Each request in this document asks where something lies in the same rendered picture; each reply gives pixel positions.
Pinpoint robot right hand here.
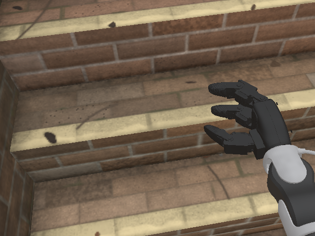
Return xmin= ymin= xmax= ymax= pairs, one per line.
xmin=204 ymin=80 xmax=292 ymax=160

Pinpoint robot right forearm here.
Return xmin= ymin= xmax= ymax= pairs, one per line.
xmin=263 ymin=145 xmax=315 ymax=236

